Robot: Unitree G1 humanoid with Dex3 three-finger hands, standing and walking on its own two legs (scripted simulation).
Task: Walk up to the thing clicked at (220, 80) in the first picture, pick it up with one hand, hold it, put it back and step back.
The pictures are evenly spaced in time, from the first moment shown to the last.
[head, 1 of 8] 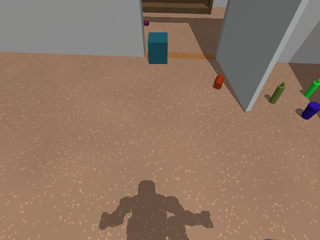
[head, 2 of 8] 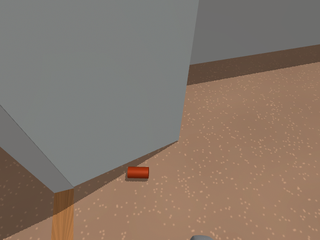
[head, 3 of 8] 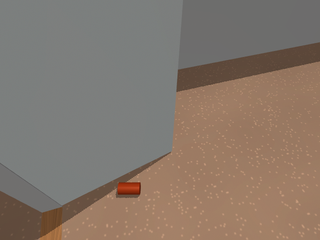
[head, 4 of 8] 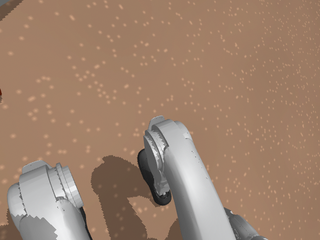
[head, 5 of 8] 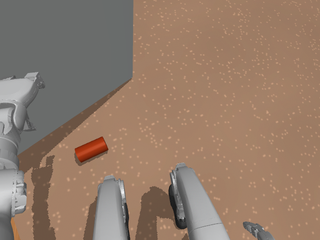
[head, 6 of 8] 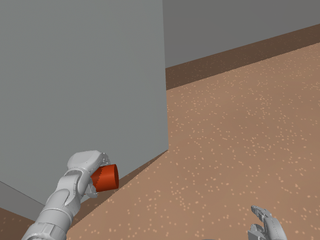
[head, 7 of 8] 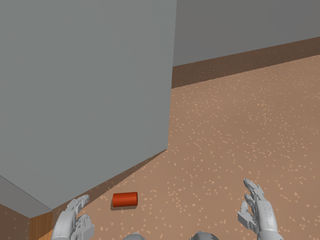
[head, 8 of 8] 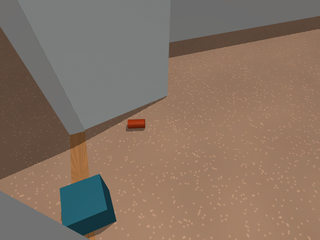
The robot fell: no
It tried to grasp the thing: yes
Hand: left
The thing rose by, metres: 0.66
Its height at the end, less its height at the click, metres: +0.00
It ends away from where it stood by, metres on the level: 0.07
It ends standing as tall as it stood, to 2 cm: yes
